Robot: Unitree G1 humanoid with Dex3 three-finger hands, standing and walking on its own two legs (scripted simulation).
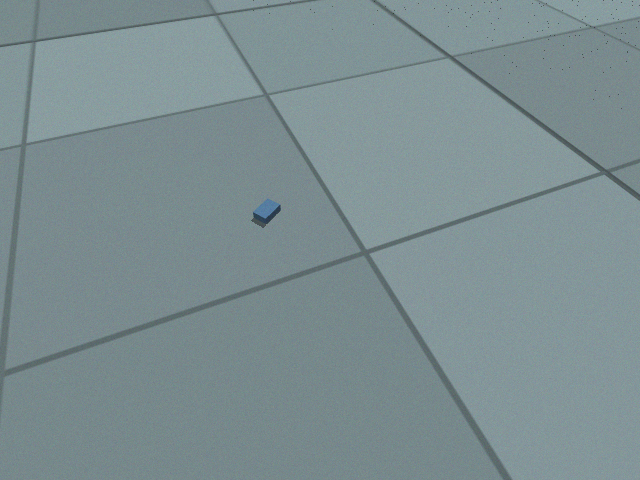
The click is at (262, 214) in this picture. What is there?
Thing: flat box
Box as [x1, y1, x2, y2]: [253, 198, 280, 223]
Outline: 267,198 253,212 255,218 265,223 280,209 279,204
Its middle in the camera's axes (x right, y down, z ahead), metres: -0.23 -0.13 +1.73
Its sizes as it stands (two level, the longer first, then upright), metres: 0.103 0.070 0.034
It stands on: the floor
